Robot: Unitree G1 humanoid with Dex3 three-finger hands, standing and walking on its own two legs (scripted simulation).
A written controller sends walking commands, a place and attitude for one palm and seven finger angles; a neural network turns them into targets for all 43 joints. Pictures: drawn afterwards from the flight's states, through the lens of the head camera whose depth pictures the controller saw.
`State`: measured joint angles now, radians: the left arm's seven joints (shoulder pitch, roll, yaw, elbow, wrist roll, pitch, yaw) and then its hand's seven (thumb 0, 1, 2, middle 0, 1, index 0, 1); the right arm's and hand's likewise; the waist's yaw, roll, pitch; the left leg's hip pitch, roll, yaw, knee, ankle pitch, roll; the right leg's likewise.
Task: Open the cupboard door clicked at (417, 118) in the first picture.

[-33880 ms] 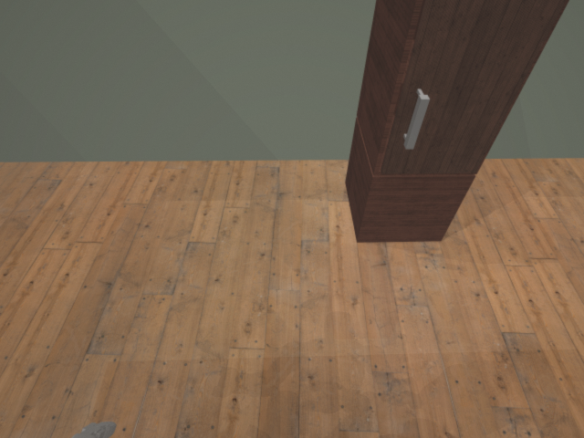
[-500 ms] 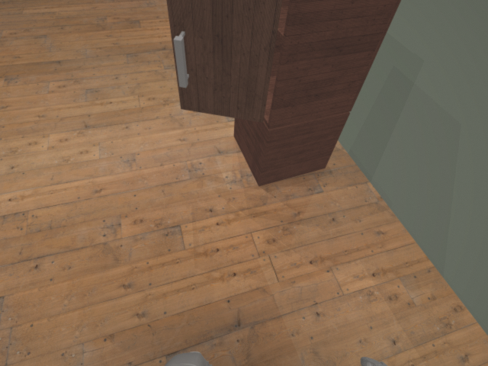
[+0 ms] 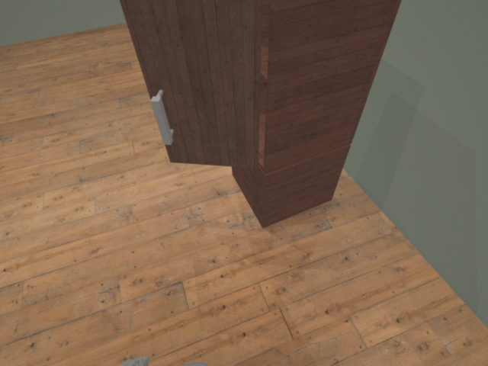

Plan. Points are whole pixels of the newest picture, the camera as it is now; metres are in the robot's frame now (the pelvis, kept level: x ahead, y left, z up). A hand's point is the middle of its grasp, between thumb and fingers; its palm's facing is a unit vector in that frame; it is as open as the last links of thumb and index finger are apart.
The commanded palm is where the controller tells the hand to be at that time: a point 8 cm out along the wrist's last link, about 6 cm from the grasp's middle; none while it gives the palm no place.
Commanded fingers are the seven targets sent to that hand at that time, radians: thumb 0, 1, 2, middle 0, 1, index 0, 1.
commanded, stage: take the last steps up to it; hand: left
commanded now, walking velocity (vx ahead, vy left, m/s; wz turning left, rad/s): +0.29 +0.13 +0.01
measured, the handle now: (164, 117) +0.82 +0.28 -0.11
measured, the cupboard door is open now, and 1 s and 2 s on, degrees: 60 60 60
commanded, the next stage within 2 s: come to a stop and stand still in 0.32 s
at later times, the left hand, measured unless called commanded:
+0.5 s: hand (112, 348) +0.19 +0.27 -0.18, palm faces +0.05 -0.98 -0.17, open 7.4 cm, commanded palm none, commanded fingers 0.00 0.90 0.90 -0.20 -0.30 -0.20 -0.30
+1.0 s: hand (125, 290) +0.30 +0.28 -0.18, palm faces -0.01 -0.99 -0.17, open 7.4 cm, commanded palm none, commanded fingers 0.00 0.90 0.90 -0.20 -0.30 -0.20 -0.30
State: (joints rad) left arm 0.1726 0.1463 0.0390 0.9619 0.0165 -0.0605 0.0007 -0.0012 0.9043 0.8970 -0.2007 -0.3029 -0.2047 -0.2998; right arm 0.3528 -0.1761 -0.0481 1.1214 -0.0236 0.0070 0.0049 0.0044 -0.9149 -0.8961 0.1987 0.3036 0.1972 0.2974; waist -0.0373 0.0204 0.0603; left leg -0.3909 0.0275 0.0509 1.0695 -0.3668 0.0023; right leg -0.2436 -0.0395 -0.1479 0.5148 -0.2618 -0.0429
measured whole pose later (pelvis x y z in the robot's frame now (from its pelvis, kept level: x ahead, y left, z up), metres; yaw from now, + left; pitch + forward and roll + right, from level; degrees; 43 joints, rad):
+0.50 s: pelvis +0.17 +0.10 +0.00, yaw -2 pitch +0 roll +1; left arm 0.27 0.18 0.04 1.06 0.02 -0.01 0.01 0.01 0.91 0.90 -0.20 -0.30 -0.20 -0.30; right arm 0.18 -0.15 -0.02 1.00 -0.02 -0.06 -0.03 -0.01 -0.94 -0.90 0.20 0.30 0.20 0.30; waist 0.04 -0.04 0.05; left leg -0.27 -0.01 0.15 0.47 -0.21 0.06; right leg -0.47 -0.08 -0.07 1.03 -0.39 0.00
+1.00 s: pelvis +0.21 +0.11 -0.01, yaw -2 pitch +0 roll -1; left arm 0.14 0.19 0.04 1.00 0.01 0.03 0.02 0.00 0.90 0.90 -0.20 -0.30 -0.21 -0.30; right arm 0.24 -0.17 -0.04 1.05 -0.01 0.04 -0.03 0.00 -0.91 -0.90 0.20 0.30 0.20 0.30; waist -0.02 -0.04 0.06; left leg -0.23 0.00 0.03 0.57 -0.33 0.02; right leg -0.31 -0.02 -0.07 0.58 -0.28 0.00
